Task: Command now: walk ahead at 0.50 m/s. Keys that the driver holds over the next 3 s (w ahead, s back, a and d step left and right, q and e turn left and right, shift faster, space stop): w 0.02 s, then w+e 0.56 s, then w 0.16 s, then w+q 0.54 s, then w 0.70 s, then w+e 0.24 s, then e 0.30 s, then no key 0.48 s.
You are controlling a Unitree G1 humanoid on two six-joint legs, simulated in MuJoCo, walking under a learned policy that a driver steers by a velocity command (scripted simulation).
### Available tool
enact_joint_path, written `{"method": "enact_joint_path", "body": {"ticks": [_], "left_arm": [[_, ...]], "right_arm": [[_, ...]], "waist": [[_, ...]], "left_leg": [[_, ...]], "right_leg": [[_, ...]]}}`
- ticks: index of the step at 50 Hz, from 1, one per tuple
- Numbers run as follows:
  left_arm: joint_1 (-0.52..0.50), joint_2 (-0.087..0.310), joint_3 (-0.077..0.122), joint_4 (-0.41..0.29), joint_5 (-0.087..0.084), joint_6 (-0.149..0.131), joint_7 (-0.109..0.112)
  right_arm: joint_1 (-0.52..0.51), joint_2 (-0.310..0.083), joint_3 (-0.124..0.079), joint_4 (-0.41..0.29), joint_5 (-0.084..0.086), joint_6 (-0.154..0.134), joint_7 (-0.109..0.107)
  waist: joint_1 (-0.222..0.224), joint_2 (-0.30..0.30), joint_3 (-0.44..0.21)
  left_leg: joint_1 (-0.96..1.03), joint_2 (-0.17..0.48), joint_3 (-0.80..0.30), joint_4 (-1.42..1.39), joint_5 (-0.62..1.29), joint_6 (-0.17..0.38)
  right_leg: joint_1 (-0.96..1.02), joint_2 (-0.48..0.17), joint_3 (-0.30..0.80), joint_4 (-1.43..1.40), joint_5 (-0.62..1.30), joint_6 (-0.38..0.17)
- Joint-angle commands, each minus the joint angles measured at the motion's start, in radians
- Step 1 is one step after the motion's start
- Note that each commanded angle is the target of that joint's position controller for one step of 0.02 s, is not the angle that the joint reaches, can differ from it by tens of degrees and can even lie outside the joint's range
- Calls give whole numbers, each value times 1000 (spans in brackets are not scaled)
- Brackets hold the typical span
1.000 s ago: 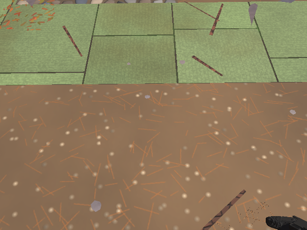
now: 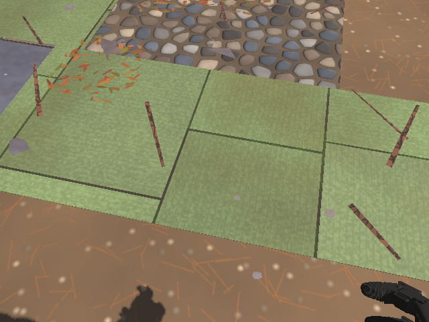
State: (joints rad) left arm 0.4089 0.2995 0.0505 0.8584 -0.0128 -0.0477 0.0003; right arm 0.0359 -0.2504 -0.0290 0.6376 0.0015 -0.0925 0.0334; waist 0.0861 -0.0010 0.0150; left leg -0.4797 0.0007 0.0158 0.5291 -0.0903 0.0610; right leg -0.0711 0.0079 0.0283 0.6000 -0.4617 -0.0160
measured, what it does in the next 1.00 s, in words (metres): walks ahead, turning right: right foot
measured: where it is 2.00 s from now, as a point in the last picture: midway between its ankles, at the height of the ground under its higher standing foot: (289, 155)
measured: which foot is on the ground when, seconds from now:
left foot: down 0.00-0.50, up 0.52-1.00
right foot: up 0.00-0.48, down 0.50-1.00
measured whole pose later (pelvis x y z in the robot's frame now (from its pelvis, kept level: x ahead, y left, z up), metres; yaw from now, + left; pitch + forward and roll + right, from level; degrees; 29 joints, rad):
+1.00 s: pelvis +0.53 -0.11 +0.01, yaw -16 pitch +2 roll -2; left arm 0.32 0.28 0.06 0.80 0.00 -0.06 0.00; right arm 0.10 -0.26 -0.03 0.73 0.02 -0.08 0.05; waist 0.06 0.04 0.01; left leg -0.60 0.04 0.00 0.56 0.02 0.04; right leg 0.07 0.08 0.00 0.25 -0.36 -0.06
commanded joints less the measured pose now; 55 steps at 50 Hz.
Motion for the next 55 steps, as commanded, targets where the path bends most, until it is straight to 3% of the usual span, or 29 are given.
{"method": "enact_joint_path", "body": {"ticks": [1, 2, 3, 4, 6, 9, 15, 19, 21, 23, 24, 25, 26, 27, 28, 29, 30, 31, 33, 35, 37, 42, 47, 50, 51, 52, 53, 54, 55], "left_arm": [[35, 94, 2, -87, -5, -51, -6], [-56, 138, 16, -113, -28, -58, -11], [-110, 126, 14, -122, -25, -58, -8], [-135, 115, 17, -126, -12, -51, -7], [-94, 80, 18, -112, -12, -25, -5], [-111, 49, 16, -120, -10, 1, 2], [-271, 20, 8, -167, -5, -6, -22], [-384, 17, 4, -228, -7, -4, -44], [-407, 26, 9, -256, -6, -1, -55], [-364, 53, 24, -266, -3, 3, -61], [-276, 81, 42, -251, -3, 6, -60], [-115, 131, 73, -209, -6, 8, -52], [45, 226, 106, -179, -9, 17, -30], [4, 307, 109, -193, -15, 6, -29], [35, 216, 86, -210, -11, -3, -31], [-3, 172, 73, -205, -4, -12, -30], [-66, 142, 63, -210, -5, -15, -28], [-130, 109, 52, -223, 2, -14, -25], [-177, 78, 39, -239, 17, -18, -21], [-163, 94, 41, -221, 12, -28, -16], [-137, 114, 45, -200, 10, -31, -6], [-90, 123, 41, -154, 10, -35, 1], [-46, 134, 47, -95, 10, -26, 1], [-76, 155, 55, -91, 8, -10, 13], [-90, 166, 58, -96, 10, -5, 18], [-112, 166, 55, -103, 9, 4, 24], [-112, 150, 45, -120, 17, 4, 33], [5, 50, 10, -155, 36, -21, 19], [-28, 61, 4, -143, 31, -51, 3]], "right_arm": [[419, -208, -77, 36, 6, 10, -13], [351, -173, -64, 31, 5, 11, -19], [288, -152, -56, 24, -1, 12, -20], [239, -125, -48, 25, -7, 9, -16], [197, -101, -43, 33, -15, -6, -12], [196, -124, -55, 66, -16, -26, -15], [225, -161, -65, 115, -11, -20, -34], [288, -188, -76, 158, 5, 2, -40], [294, -201, -82, 171, 14, 18, -43], [275, -228, -90, 167, 18, 33, -51], [263, -239, -93, 164, 19, 42, -57], [253, -229, -88, 158, 19, 48, -63], [273, -186, -68, 134, -5, 40, -66], [359, -54, -24, 84, -30, 9, -47], [251, -144, -40, 82, 8, -27, -31], [170, -174, -48, 52, 38, -46, -23], [164, -162, -43, 60, 27, -53, -28], [164, -165, -49, 71, 4, -51, -34], [203, -157, -55, 81, -3, -25, -32], [210, -129, -49, 87, -10, -4, -34], [145, -111, -42, 67, -13, 4, -37], [14, -83, -26, 49, 10, -3, -17], [-66, -95, -25, 6, 22, -6, 13], [-20, -113, -32, -2, 17, -6, 30], [42, -135, -44, 10, 12, -2, 28], [166, -169, -65, 40, 9, 1, 23], [315, -226, -88, 67, 8, 5, 13], [399, -329, -113, 68, 8, 4, 8], [430, -252, -93, 79, 22, 6, 7]], "waist": [[-204, 220, -383], [-200, 157, -228], [-173, 81, -151], [-144, 59, -85], [-92, 94, -52], [-74, 74, -10], [-125, 49, 32], [-165, 39, 68], [-159, 49, 70], [-118, 83, 19], [-65, 93, -37], [19, 69, -121], [73, -66, -224], [-49, -276, -320], [34, -154, -373], [34, -120, -233], [-11, -28, -159], [-48, -11, -108], [-96, -42, -90], [-105, -42, -70], [-88, -43, -34], [-20, -62, 6], [7, -46, 56], [-35, -68, 15], [-68, -85, -38], [-138, -72, -111], [-204, -24, -204], [-157, 209, -341], [-187, 220, -410]], "left_leg": [[885, 387, -720, -184, -208, 273], [760, 358, -565, -204, -194, 228], [623, 317, -450, -228, -121, 199], [506, 283, -373, -266, -51, 184], [372, 249, -268, -335, 10, 170], [310, 251, -151, -393, 109, 174], [353, 219, 45, -414, 172, 119], [490, 266, 84, -379, 185, 101], [559, 287, 102, -324, 284, 84], [586, 285, 138, -197, 600, 58], [575, 270, 160, -62, 747, 42], [492, 228, 191, 148, 752, 9], [228, 177, 197, 470, 411, -37], [-192, -44, 63, 781, -488, -91], [-298, -14, -118, 861, -488, -72], [-361, 28, -108, 836, -391, -51], [-319, 77, -99, 752, -302, -42], [-251, 109, -89, 671, -252, -50], [-147, 132, -87, 612, -204, -67], [-134, 131, -66, 545, -159, -93], [-170, 130, -58, 433, -52, -113], [-133, 100, -27, 133, 247, -89], [-235, 74, -42, 37, 159, -30], [-159, 24, -3, 20, 20, 17], [-59, -13, 32, 27, -19, 36], [114, -58, 63, -6, 4, 63], [388, 11, -60, -3, 68, 112], [789, 268, -553, -31, -33, 304], [900, 323, -830, -191, -171, 341]], "right_leg": [[-680, 9, 94, 673, -112, -5], [-740, -38, 86, 698, -33, -11], [-711, -81, 63, 658, 52, -9], [-679, -106, 57, 600, 104, -1], [-578, -130, 69, 551, 163, 9], [-596, -131, 87, 486, 247, 31], [-589, -113, 35, 173, 544, 20], [-632, -104, -4, 61, 503, -12], [-635, -88, -35, 34, 409, -38], [-523, -31, -98, 27, 301, -74], [-400, 12, -129, 15, 272, -98], [-167, 57, -133, -46, 326, -135], [151, -89, 115, -63, 365, -204], [436, -316, 692, -191, 179, -390], [465, -334, 771, -286, 110, -382], [364, -304, 623, -295, 186, -337], [218, -264, 493, -293, 291, -299], [86, -234, 403, -306, 408, -276], [-44, -201, 328, -354, 534, -274], [-106, -185, 253, -385, 620, -278], [-123, -168, 199, -408, 643, -264], [-84, -147, 85, -440, 521, -195], [124, -234, 65, -400, 573, -180], [195, -247, 18, -287, 887, -143], [199, -236, -2, -202, 1075, -128], [166, -198, -44, -33, 1196, -103], [-12, -163, -72, 211, 1045, -65], [-442, 15, -80, 621, 421, 17], [-628, 79, 66, 743, -83, 20]]}}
